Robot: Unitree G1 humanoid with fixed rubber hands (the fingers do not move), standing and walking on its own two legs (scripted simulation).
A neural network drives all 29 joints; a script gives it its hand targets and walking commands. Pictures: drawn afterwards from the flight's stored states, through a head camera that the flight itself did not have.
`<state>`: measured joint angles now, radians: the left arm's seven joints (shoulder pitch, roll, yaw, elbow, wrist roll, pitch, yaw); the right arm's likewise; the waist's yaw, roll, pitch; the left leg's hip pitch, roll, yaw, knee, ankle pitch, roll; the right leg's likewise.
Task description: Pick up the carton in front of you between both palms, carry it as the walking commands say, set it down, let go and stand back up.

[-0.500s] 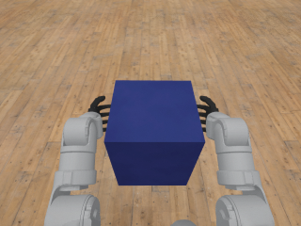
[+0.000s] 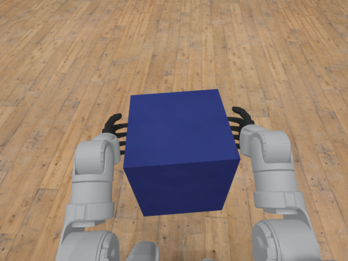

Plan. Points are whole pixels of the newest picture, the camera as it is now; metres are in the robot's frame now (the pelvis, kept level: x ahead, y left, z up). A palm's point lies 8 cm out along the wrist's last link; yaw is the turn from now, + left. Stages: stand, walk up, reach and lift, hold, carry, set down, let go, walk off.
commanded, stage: carry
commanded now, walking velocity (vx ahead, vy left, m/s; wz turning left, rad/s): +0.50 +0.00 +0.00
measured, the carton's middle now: (178, 156) +0.37 +0.01 +0.00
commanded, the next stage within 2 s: none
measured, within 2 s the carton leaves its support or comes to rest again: neither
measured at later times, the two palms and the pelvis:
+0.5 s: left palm (119, 47) +0.67 +0.19 +0.12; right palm (220, 50) +0.64 -0.11 +0.12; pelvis +0.31 +0.06 +0.03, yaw -2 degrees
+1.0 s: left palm (137, 28) +0.83 +0.16 +0.09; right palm (220, 25) +0.85 -0.14 +0.09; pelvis +0.60 +0.00 +0.03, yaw +2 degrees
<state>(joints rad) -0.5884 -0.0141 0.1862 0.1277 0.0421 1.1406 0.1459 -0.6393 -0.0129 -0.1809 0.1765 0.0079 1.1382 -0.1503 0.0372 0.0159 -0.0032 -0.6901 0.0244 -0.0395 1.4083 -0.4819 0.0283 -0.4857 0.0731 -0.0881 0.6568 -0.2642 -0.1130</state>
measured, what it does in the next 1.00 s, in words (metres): walks ahead: left foot, then right foot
